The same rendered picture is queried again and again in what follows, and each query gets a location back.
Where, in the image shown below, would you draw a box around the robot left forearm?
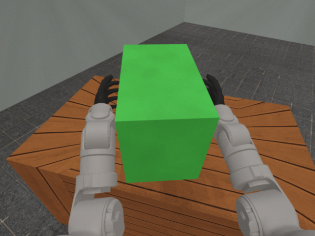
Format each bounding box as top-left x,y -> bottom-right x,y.
68,103 -> 118,225

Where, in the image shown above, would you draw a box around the pedestal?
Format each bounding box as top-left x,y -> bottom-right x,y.
6,76 -> 315,236

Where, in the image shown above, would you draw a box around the robot right forearm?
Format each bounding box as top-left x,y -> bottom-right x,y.
213,104 -> 299,224

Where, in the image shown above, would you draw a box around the right robot hand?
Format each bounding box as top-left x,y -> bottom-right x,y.
202,74 -> 225,106

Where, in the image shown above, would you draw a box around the right robot upper arm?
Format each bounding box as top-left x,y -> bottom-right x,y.
235,189 -> 315,236

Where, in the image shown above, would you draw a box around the left robot upper arm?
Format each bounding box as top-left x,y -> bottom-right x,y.
58,197 -> 125,236

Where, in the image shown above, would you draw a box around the carton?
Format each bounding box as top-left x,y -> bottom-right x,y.
115,44 -> 220,183

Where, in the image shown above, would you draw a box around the left robot hand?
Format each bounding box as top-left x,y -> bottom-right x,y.
94,75 -> 120,109

